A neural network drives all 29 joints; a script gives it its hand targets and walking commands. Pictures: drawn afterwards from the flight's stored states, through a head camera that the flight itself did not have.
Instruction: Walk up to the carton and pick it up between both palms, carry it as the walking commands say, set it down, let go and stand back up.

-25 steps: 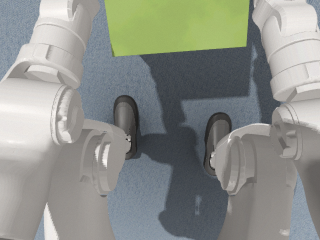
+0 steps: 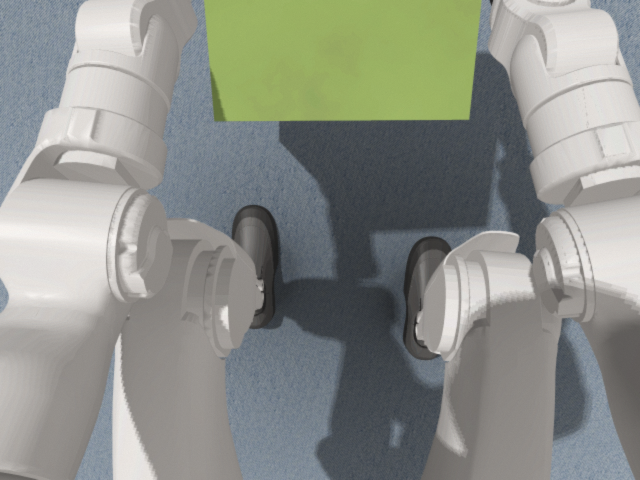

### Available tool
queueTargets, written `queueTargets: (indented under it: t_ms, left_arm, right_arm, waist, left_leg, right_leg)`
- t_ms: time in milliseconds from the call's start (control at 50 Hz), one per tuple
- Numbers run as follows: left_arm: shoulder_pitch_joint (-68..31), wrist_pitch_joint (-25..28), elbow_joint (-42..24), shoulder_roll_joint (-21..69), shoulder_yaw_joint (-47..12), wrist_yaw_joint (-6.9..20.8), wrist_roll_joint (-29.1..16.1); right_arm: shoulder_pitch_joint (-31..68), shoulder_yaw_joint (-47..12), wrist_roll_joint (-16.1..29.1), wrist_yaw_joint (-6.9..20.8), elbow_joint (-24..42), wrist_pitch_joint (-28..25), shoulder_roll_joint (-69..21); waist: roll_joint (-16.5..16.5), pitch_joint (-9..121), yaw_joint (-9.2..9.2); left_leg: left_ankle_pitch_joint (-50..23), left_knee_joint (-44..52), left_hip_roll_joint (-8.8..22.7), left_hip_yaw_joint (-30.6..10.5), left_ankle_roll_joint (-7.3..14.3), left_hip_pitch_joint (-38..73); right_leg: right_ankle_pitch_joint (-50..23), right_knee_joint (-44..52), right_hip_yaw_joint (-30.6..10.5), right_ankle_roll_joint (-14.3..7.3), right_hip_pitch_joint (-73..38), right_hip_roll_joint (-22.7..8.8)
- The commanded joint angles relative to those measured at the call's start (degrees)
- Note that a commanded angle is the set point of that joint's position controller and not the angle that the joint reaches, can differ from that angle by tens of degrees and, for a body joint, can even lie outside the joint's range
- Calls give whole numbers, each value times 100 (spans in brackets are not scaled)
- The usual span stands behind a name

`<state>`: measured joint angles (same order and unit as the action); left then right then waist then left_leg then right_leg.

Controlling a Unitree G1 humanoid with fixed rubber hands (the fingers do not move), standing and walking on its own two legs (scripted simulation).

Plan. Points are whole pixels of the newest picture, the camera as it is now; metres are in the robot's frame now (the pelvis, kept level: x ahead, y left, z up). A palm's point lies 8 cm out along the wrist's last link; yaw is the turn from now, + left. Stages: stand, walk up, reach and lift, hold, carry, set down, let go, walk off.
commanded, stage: reach and lift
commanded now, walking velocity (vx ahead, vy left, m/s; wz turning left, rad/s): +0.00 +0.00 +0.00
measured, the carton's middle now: (333, 11) +0.54 +0.02 -0.21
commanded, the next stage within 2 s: none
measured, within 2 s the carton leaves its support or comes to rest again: neither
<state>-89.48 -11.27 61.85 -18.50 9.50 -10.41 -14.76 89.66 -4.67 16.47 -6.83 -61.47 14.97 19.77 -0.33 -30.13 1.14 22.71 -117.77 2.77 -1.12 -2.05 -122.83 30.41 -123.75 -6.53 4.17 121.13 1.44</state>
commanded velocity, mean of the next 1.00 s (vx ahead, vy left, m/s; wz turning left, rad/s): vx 0.00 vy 0.00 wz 0.00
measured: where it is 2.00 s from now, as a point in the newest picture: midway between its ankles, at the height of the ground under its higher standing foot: (340, 302)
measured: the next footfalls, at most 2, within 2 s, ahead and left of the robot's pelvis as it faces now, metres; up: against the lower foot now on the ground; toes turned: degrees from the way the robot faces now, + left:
none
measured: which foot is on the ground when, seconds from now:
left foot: down 0.00-1.00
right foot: down 0.00-1.00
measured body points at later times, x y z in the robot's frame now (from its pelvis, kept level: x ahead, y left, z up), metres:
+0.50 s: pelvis -0.01 +0.00 +0.01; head +0.34 -0.02 +0.29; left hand +0.56 +0.17 -0.10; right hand +0.57 -0.13 -0.11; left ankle +0.17 +0.14 -0.35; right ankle +0.13 -0.14 -0.35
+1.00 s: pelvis -0.01 +0.00 +0.05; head +0.31 -0.02 +0.35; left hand +0.54 +0.17 -0.03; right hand +0.56 -0.13 -0.03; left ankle +0.17 +0.14 -0.35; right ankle +0.13 -0.14 -0.35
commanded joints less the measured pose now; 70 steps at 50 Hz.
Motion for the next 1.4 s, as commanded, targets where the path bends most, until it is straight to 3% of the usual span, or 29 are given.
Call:
queueTargets:
  t_ms: [0, 120, 200, 220, 240, 260, 280, 360, 420, 440, 500, 580, 600, 620, 640, 700, 760, 800, 880, 940, 1120, 1180, 1200, 1240, 1260, 1280, 1300, 1320, 1380]
  left_arm:
    - [-3633, -252, -2033, 6635, -1541, 1725, 109]
    - [-4067, -364, -2474, 6852, -1497, 1761, 78]
    - [-3626, -589, -1927, 7197, -1315, 1919, 387]
    - [-3800, -600, -2523, 7312, -1328, 1891, 320]
    - [-3610, -675, -1973, 7450, -1294, 1967, 397]
    - [-3825, -615, -2640, 7170, -1321, 1968, 334]
    - [-3721, -709, -2172, 7348, -1273, 1995, 336]
    - [-3990, -739, -2895, 7437, -1369, 2012, 204]
    - [-4046, -873, -3011, 7497, -1647, 2019, 87]
    - [-3638, -930, -2334, 7548, -1292, 2026, 367]
    - [-4123, -980, -3163, 7531, -1494, 2076, 278]
    - [-4327, -1082, -3031, 7340, -1486, 2073, 330]
    - [-4515, -1047, -3651, 7539, -1845, 2046, 137]
    - [-4340, -1185, -3164, 7419, -1729, 2082, 289]
    - [-4561, -1158, -4036, 7407, -1984, 2064, 78]
    - [-4298, -1219, -3283, 7503, -1722, 2058, 303]
    - [-4303, -1273, -3080, 7456, -1644, 2089, 358]
    - [-4042, -1302, -3517, 7495, -1711, 2084, 371]
    - [-3884, -1471, -3831, 7764, -2066, 2108, 168]
    - [-3884, -1473, -3444, 7445, -1771, 2055, 387]
    - [-4002, -1617, -3673, 7515, -1871, 2128, 448]
    - [-3589, -1632, -3567, 7755, -1863, 2082, 545]
    - [-3862, -1609, -3901, 7730, -2032, 2087, 381]
    - [-3538, -1618, -3693, 7731, -1899, 2080, 429]
    - [-3567, -1632, -3723, 7712, -1964, 2047, 458]
    - [-3709, -1616, -4096, 7552, -1922, 2051, 451]
    - [-3978, -1569, -4220, 7615, -2049, 2058, 317]
    - [-3631, -1618, -3730, 7448, -1880, 2072, 492]
    - [-3928, -1585, -4266, 7569, -2147, 2036, 395]
  right_arm:
    - [5587, -1296, 335, 1617, 3993, -508, -5879]
    - [5375, -1071, 281, 1703, 3735, -295, -6383]
    - [5394, -916, 107, 1814, 3673, -231, -6543]
    - [5417, -974, 163, 1817, 4021, -185, -6613]
    - [5412, -877, 63, 1830, 3767, -153, -6613]
    - [5511, -1003, 165, 1802, 4082, -138, -6717]
    - [5651, -889, 156, 1809, 4068, -177, -6510]
    - [5506, -931, 146, 1787, 4162, 4, -6970]
    - [5343, -969, 129, 1789, 4291, 91, -6945]
    - [5294, -779, 15, 1819, 3791, 119, -7016]
    - [5146, -886, 19, 1843, 4011, 283, -7418]
    - [4784, -395, -228, 1859, 3353, 408, -7266]
    - [4559, -624, -161, 1900, 3460, 444, -7500]
    - [4681, -548, -219, 1882, 3598, 463, -7381]
    - [4826, -873, 35, 1846, 4282, 479, -7488]
    - [4336, -450, -215, 1868, 3135, 554, -7591]
    - [4178, -151, -414, 1906, 2991, 608, -7438]
    - [4213, -679, -208, 1927, 3660, 660, -7732]
    - [4346, -942, -32, 1850, 4288, 680, -7744]
    - [3994, -531, -226, 1900, 3369, 739, -7629]
    - [4162, -727, -132, 1863, 3796, 832, -7925]
    - [3655, -512, -277, 1913, 3372, 837, -7930]
    - [4052, -738, -172, 1878, 4032, 772, -7934]
    - [4168, -984, -93, 1869, 4060, 820, -8066]
    - [4007, -887, -148, 1884, 3980, 793, -7869]
    - [4066, -965, -79, 1877, 4069, 857, -8165]
    - [3595, -696, -302, 1854, 3683, 879, -8034]
    - [3693, -615, -360, 1855, 3506, 887, -7979]
    - [3730, -750, -244, 1892, 3792, 832, -8085]
  waist:
    - [-453, 12669, 594]
    - [-374, 12800, 592]
    - [-357, 12482, 673]
    - [-388, 13184, 662]
    - [-363, 12833, 569]
    - [-453, 13207, 772]
    - [-195, 12964, 546]
    - [-402, 13782, 718]
    - [-246, 14178, 527]
    - [-347, 13295, 655]
    - [-337, 14076, 765]
    - [-98, 13272, 417]
    - [-116, 13799, 413]
    - [-96, 13961, 392]
    - [-136, 14889, 502]
    - [-63, 13462, 500]
    - [66, 13212, 281]
    - [-211, 14350, 725]
    - [-221, 15304, 579]
    - [-141, 14045, 512]
    - [-69, 14810, 853]
    - [81, 14432, 709]
    - [16, 14950, 659]
    - [-181, 14965, 1019]
    - [-181, 14827, 728]
    - [-175, 15156, 1058]
    - [-216, 14845, 649]
    - [-219, 14310, 740]
    - [-2, 14968, 810]
  left_leg:
    - [-1240, 609, -950, 860, 157, 5662]
    - [-1136, 787, -985, 788, 152, 5816]
    - [-874, 787, -993, 897, 137, 5529]
    - [-1206, 769, -1030, 849, 123, 5927]
    - [-1106, 784, -1047, 910, 117, 5527]
    - [-1323, 786, -1033, 915, 153, 5680]
    - [-1039, 774, -997, 917, 104, 5602]
    - [-1255, 799, -1083, 987, 119, 5813]
    - [-1181, 917, -1089, 945, 72, 6003]
    - [-875, 1036, -1078, 913, 100, 5516]
    - [-835, 1122, -1115, 988, 95, 5736]
    - [-450, 1295, -1113, 876, 36, 5516]
    - [-735, 1291, -1161, 906, -4, 6027]
    - [-614, 1265, -1118, 937, -10, 5911]
    - [-1153, 1281, -1160, 927, 38, 6614]
    - [-236, 1542, -1113, 947, -11, 5752]
    - [-2, 1536, -1095, 865, -27, 5657]
    - [-719, 1613, -1125, 968, 8, 6358]
    - [-1281, 1766, -1248, 841, -15, 6778]
    - [-593, 1824, -1145, 801, -27, 6256]
    - [-611, 2329, -1215, 863, -23, 6621]
    - [-649, 2382, -1228, 853, -75, 6774]
    - [-916, 2459, -1269, 759, -47, 7118]
    - [-868, 2577, -1263, 790, 7, 7059]
    - [-823, 2547, -1238, 710, -42, 7141]
    - [-1037, 2695, -1282, 803, -6, 7288]
    - [-864, 2625, -1282, 783, -69, 7047]
    - [-524, 2763, -1250, 781, -6, 6821]
    - [-860, 2879, -1207, 657, -76, 7671]
  right_leg:
    - [-1027, 1398, 1516, -235, -3897, 516]
    - [-890, 1350, 1549, -252, -3758, 527]
    - [-687, 1483, 1545, -321, -3745, 550]
    - [-990, 1442, 1526, -312, -4045, 563]
    - [-974, 1477, 1545, -301, -3956, 577]
    - [-1168, 1462, 1506, -272, -4274, 603]
    - [-1017, 1485, 1515, -291, -4112, 555]
    - [-1214, 1554, 1434, -294, -4752, 609]
    - [-1247, 1616, 1469, -347, -4808, 623]
    - [-837, 1614, 1498, -327, -4297, 599]
    - [-942, 1806, 1352, -342, -5029, 654]
    - [-668, 1769, 1463, -354, -4370, 622]
    - [-958, 1834, 1464, -396, -4605, 646]
    - [-900, 1913, 1430, -367, -4780, 644]
    - [-1349, 1853, 1413, -357, -5364, 711]
    - [-541, 2078, 1411, -343, -4805, 632]
    - [-332, 2136, 1385, -414, -4349, 689]
    - [-949, 2165, 1346, -342, -5217, 729]
    - [-1645, 2247, 1390, -319, -5893, 812]
    - [-936, 2389, 1333, -339, -5134, 763]
    - [-1065, 2826, 1210, -302, -6195, 846]
    - [-983, 2943, 1206, -343, -5841, 857]
    - [-1345, 2967, 1218, -320, -6198, 885]
    - [-1188, 2981, 1170, -279, -6331, 887]
    - [-1181, 3002, 1218, -282, -6187, 852]
    - [-1312, 3113, 1131, -247, -6514, 918]
    - [-1302, 3196, 1110, -289, -6560, 906]
    - [-903, 3207, 1182, -232, -6199, 884]
    - [-1172, 3317, 1135, -315, -6346, 928]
